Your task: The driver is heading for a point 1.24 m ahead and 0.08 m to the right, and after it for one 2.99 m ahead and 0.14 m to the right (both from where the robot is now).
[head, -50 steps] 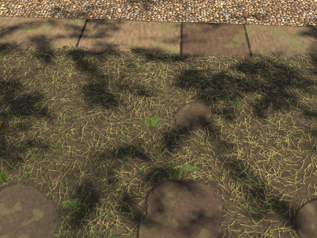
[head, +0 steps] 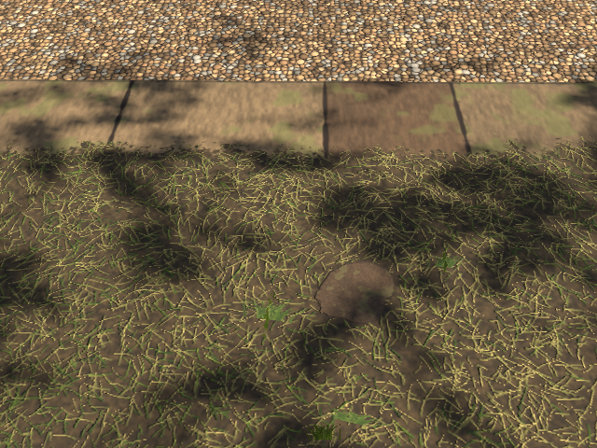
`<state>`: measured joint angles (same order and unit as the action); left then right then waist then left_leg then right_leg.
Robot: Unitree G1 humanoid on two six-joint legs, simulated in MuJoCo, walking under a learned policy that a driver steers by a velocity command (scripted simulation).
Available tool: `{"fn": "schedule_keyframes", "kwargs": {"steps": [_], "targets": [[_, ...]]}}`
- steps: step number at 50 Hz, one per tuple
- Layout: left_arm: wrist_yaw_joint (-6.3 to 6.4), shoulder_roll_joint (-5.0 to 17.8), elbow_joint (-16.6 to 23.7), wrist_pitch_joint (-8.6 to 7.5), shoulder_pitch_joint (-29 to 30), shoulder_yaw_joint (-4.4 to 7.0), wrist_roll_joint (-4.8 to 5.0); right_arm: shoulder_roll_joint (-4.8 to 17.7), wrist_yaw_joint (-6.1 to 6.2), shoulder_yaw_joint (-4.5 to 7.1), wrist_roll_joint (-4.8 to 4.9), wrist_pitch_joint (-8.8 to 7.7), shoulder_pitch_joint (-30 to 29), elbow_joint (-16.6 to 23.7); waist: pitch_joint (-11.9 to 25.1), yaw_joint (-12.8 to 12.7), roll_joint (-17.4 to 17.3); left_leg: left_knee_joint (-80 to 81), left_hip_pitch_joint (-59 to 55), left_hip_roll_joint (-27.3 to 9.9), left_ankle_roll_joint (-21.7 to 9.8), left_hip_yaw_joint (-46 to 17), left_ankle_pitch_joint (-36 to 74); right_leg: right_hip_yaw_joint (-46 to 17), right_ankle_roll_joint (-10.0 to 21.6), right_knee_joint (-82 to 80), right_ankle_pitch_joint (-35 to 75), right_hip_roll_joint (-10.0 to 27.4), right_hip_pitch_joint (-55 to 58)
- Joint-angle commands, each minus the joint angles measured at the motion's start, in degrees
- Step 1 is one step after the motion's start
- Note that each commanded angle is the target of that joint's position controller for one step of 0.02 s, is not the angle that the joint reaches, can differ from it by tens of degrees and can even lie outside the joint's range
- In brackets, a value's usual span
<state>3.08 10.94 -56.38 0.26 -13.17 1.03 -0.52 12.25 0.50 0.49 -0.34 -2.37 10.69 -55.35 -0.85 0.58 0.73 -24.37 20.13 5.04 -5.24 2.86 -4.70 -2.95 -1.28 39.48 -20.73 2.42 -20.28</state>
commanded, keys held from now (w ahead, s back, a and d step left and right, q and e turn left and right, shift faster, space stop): w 1.00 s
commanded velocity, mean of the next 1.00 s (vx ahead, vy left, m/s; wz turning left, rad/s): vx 0.41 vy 0.00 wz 0.00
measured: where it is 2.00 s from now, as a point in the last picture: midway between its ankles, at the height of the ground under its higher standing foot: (284, 357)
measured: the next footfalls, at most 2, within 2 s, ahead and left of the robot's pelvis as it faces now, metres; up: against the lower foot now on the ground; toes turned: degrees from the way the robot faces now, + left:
right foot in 0.06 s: +0.05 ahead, -0.12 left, +0.00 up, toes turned +0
left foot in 0.48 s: +0.21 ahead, +0.16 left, +0.00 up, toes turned +4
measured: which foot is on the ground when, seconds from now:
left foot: down 0.00-0.08, up 0.10-0.46, down 0.48-1.00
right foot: up 0.00-0.04, down 0.06-0.50, up 0.52-0.98, down 1.00-1.00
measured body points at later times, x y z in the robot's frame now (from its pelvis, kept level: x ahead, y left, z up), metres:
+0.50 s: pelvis +0.12 +0.05 +0.00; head +0.14 +0.05 +0.45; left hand +0.03 +0.30 -0.14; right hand +0.31 -0.19 -0.11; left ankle +0.17 +0.15 -0.73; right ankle +0.01 -0.12 -0.73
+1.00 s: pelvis +0.38 +0.05 -0.01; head +0.42 +0.05 +0.43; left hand +0.62 +0.27 -0.10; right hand +0.29 -0.20 -0.15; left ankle +0.17 +0.16 -0.73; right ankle +0.54 -0.04 -0.73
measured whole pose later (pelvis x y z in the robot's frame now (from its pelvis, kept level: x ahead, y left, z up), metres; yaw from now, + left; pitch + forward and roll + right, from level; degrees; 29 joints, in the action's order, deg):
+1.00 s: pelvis +0.38 +0.05 -0.01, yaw +2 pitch +3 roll +1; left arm -2.7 11.7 -46.1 -6.1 2.8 2.1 1.2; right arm 13.1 0.6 2.3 0.5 -3.6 27.2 -61.3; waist -1.6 4.4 1.0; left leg -16.7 -8.1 1.1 -0.8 2.2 -26.0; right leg 3.0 6.3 28.7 -0.4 0.7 -30.8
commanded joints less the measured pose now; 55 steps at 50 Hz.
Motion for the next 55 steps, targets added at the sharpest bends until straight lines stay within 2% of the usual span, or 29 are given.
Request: {"fn": "schedule_keyframes", "kwargs": {"steps": [1, 3, 4, 5, 6, 7, 10, 15, 19, 21, 23, 24, 25, 26, 27, 28, 30, 31, 35, 40, 45, 48, 49, 50, 51, 52, 53, 54, 55], "targets": [[-0.48, 4.6, -2.6, 0.65, -13.5, 1.46, -1.03, 10.7, 1.21, 2.77, 1.86, 0.37, -2.8, 3.3, 2.1, -5.0, -9.0, 18.0, 12.6, -14.5, -3.8, -17.4, -38.7, 6.6, 2.9, -0.6, -0.2, -3.7, 14.8], [-0.6, 4.1, -4.1, -0.42, -16.5, 1.16, -1.28, 8.2, 1.35, 2.51, 2.64, 0.3, -6.5, 5.2, -2.1, -7.2, -4.2, 12.4, 15.2, -11.3, -0.6, -14.3, -36.3, 3.1, 7.7, -13.6, -6.4, -0.7, 15.2], [-0.34, 8.3, -5.4, -1.18, -19.5, 2.22, -1.25, 6.1, 1.33, 2.26, 3.1, -0.19, -8.4, 6.6, -3.8, -7.6, 5.7, 0.5, 19.4, -5.0, 2.6, -5.7, -29.8, -8.2, 12.0, -24.5, -18.1, 6.6, 15.2], [-0.53, 13.8, -5.0, -2.4, -17.6, 4.1, 0.17, 5.1, 1.18, 2.14, 3.04, -1.1, -9.9, 7.9, -6.4, -6.9, 19.4, -16.7, 22.9, -1.1, 2.2, -0.2, -20.4, -27.6, 16.4, -35.5, -28.4, 18.2, 11.9], [-0.25, 11.9, -3.3, -4.03, -12.6, 3.63, -0.41, 8.0, 0.92, 3.15, 2.39, -1.66, -7.5, 7.1, -7.1, -3.6, 15.4, -23.8, 24.1, -4.4, 1.0, -6.0, -16.6, -30.1, 16.2, -36.8, -24.6, 19.2, 10.4], [-0.33, 9.2, -2.1, -5.39, -9.0, 3.19, -0.07, 8.4, 0.36, 3.6, 1.8, -1.82, -3.0, 4.8, -5.7, -0.7, 11.1, -26.7, 24.0, -5.0, 0.6, -7.0, -12.4, -25.2, 13.7, -35.6, -17.2, 16.7, 12.0], [-1.47, 6.5, -2.2, -6.3, -10.7, 2.82, 1.47, 6.0, -0.34, 3.77, 0.8, -2.17, -2.4, 2.7, -2.2, -0.9, 5.2, -29.1, 23.7, -6.6, 1.5, -4.5, -6.5, -14.5, 10.0, -33.9, -4.7, 12.3, 16.3], [-1.31, 8.6, -2.6, -5.86, -15.7, 3.2, 0.94, 2.9, -0.72, 2.38, 1.69, -2.6, -11.3, 5.2, -2.6, -4.6, 7.1, -15.9, 17.5, -6.9, 3.9, -0.7, -2.1, -7.4, 10.2, -34.0, 3.0, 10.1, 15.0], [-1.61, 11.3, -2.7, -5.63, -16.8, 4.15, 1.78, 4.5, -1.29, 2.02, 2.33, -2.84, -13.1, 5.9, -3.8, -5.3, 8.9, -8.5, 9.9, -6.6, 3.8, 0.6, -5.8, -6.6, 11.1, -31.9, 1.9, 11.4, 12.7], [-1.82, 11.3, -2.8, -5.39, -16.1, 4.44, 2.36, 5.7, -1.51, 2.22, 2.38, -2.92, -11.2, 5.7, -4.1, -3.6, 8.9, -5.3, 5.0, -6.6, 2.6, 0.7, -7.4, -6.9, 10.8, -29.5, 0.7, 12.3, 11.5], [-1.85, 10.5, -2.4, -5.11, -14.3, 4.32, 2.31, 7.6, -1.16, 3.4, 2.48, -2.82, -2.4, 2.7, -1.7, 1.0, 7.0, -2.4, -7.0, -4.9, 1.2, 1.6, -7.4, -5.0, 9.2, -22.5, 5.8, 10.6, 7.7], [-1.98, 9.0, -1.6, -5.25, -12.4, 3.78, 1.77, 10.6, -0.66, 4.89, 2.69, -2.89, 6.6, 0.2, 3.1, 5.1, 3.3, -1.2, -19.6, -7.7, -0.6, -2.5, -7.6, -1.2, 7.2, -10.4, 13.3, 7.3, 2.4], [-2.14, 4.6, 1.1, -6.0, -10.9, 2.59, 0.73, 16.9, -0.07, 6.55, 1.79, -2.57, 15.4, -1.4, 9.6, 7.5, -12.0, 3.3, -35.2, -21.3, -5.4, -21.5, -11.8, 6.2, 3.3, 13.0, 5.5, 1.1, -13.3], [-2.1, 1.9, 1.9, -7.5, -11.9, 1.94, 1.52, 18.1, -0.88, 6.47, 1.26, -2.97, 18.5, -2.2, 13.9, 7.1, -20.5, 11.4, -39.1, -29.0, -12.1, -42.1, -19.9, 2.1, 2.6, 28.0, -9.8, -3.6, -25.4], [-2.44, 7.0, 2.2, -8.37, -9.5, 3.07, 2.54, 13.0, -1.29, 4.79, 1.07, -3.65, 13.1, -1.0, 8.1, 5.2, -12.7, 11.7, -33.4, -28.1, -11.4, -38.9, -22.5, -2.2, 4.1, 35.7, -7.0, 0.8, -30.0], [-2.77, 8.2, 2.8, -8.54, -6.9, 3.4, 2.95, 8.8, -1.69, 3.66, 1.15, -3.92, 8.3, 0.4, 4.2, 3.4, -9.3, 12.1, -27.5, -25.0, -8.7, -30.7, -20.3, -1.5, 5.5, 35.8, -0.7, 3.3, -29.9], [-2.02, 7.3, 2.7, -7.68, -5.0, 3.96, 1.79, 5.2, -2.52, 2.4, 0.6, -3.88, 2.5, 1.6, -0.1, 0.5, -5.1, 14.3, -18.1, -18.8, -5.5, -18.8, -7.8, -0.2, 5.7, 30.2, 8.4, 6.3, -25.5], [-2.04, 6.0, 2.8, -7.13, -6.1, 3.9, 1.72, 5.0, -2.46, 2.24, 0.27, -3.72, 3.3, 0.9, -0.1, -0.6, -7.3, 14.9, -15.7, -18.1, -5.4, -15.7, -2.3, 0.0, 5.6, 28.4, 10.4, 6.9, -22.6], [-2.39, 5.1, 5.4, -5.97, -0.6, 3.88, 1.22, 6.8, -1.3, 2.39, 0.14, -3.68, 8.4, -1.4, -1.9, -0.9, -4.1, 16.0, -15.2, -17.5, -6.7, -11.0, 12.6, 1.3, 3.6, 20.7, 15.7, 6.4, -25.6], [-3.69, 3.6, 10.0, -6.24, 12.4, 2.53, 1.39, 8.3, -0.01, 2.42, 0.62, -3.41, 12.1, -1.9, -4.1, 1.9, -3.8, 18.3, -14.3, -15.7, -5.3, -6.7, 11.9, 4.1, 3.2, 0.1, 26.9, 3.2, -20.6], [-5.46, 4.4, 13.3, -6.58, 20.2, 1.89, 1.93, 8.7, 0.35, 2.9, 1.3, -2.57, 17.2, -4.1, -6.2, 3.2, -3.5, 15.5, -24.3, -19.1, -5.0, -6.6, 13.3, 3.8, 5.1, -8.2, 24.6, 1.7, -21.4], [-5.96, 7.2, 13.3, -6.88, 16.7, 2.87, 1.86, 10.4, 0.47, 3.61, 1.04, -1.85, 15.9, -3.8, -2.0, -0.2, -5.8, 7.5, -28.0, -19.7, -3.7, -5.7, 32.9, 6.1, 7.5, -9.7, 18.0, -1.7, -11.7], [-5.76, 9.3, 11.7, -6.9, 10.4, 3.94, 1.84, 10.7, 0.4, 3.7, 0.83, -1.49, 14.9, -3.5, 2.2, -3.8, -7.0, -0.3, -27.4, -18.4, -2.9, -4.5, 42.2, 7.6, 8.9, -10.2, 17.2, -3.8, -2.5], [-5.33, 12.2, 8.5, -6.77, -0.4, 5.33, 1.83, 10.0, 0.25, 3.31, 0.5, -1.31, 13.4, -2.6, 8.5, -8.7, -6.8, -12.8, -20.6, -15.7, -1.2, -2.9, 41.7, 6.1, 11.0, -9.8, 19.2, -2.9, 13.4], [-4.63, 16.7, 6.4, -6.47, -10.8, 6.47, 0.62, 7.1, 0.04, 2.33, -0.08, -1.6, 15.1, -1.1, 17.6, -10.0, 1.3, -33.4, -2.9, -10.5, 1.1, -0.5, 20.3, -10.9, 16.1, -9.3, 16.7, 10.3, 34.4], [-4.81, 16.9, 5.8, -6.25, -12.2, 6.14, 0.61, 0.4, -0.75, 0.35, 0.91, -3.17, 21.1, -2.0, 26.4, -6.6, 15.6, -52.2, 14.1, -0.5, 3.6, -5.0, -24.6, -39.4, 24.6, -19.0, 8.6, 22.2, 47.5], [-4.86, 12.3, 6.1, -6.2, -9.0, 4.71, 1.04, 6.6, -1.11, 1.89, 2.02, -4.73, 16.9, -1.5, 21.3, -7.5, 9.9, -57.3, 19.8, -4.2, 2.1, -11.5, -25.2, -37.6, 21.4, -21.6, 5.6, 19.5, 43.1], [-4.63, 9.9, 7.2, -6.22, -3.8, 4.0, 1.03, 8.9, -1.13, 2.5, 3.31, -5.41, 10.7, 0.6, 12.5, -6.4, 7.1, -56.8, 21.7, -7.1, 1.4, -9.4, -21.2, -26.9, 18.6, -22.6, 9.1, 17.2, 33.9], [-4.93, 9.0, 7.8, -6.56, 0.9, 3.54, 0.74, 8.2, -0.63, 2.56, 3.02, -5.44, 7.7, 1.4, 7.4, -3.8, 0.5, -52.5, 19.4, -10.1, 1.5, -7.9, -16.3, -20.2, 17.0, -24.9, 14.6, 15.0, 23.6]]}}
